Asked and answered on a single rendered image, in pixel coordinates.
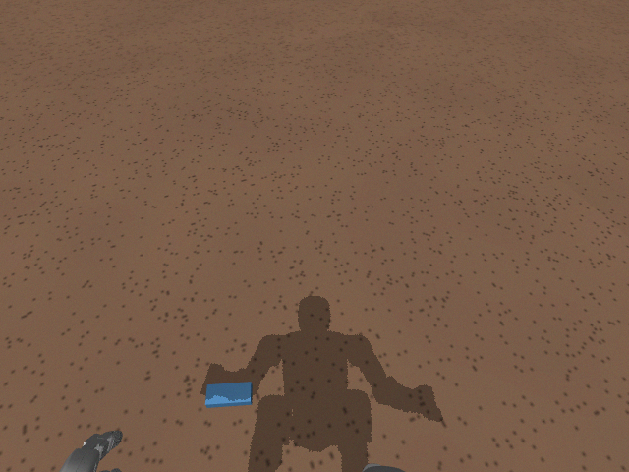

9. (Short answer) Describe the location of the left robot hand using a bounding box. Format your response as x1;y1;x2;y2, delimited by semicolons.
59;431;123;472

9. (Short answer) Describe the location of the small box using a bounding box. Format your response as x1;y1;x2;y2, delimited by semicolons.
205;382;253;408

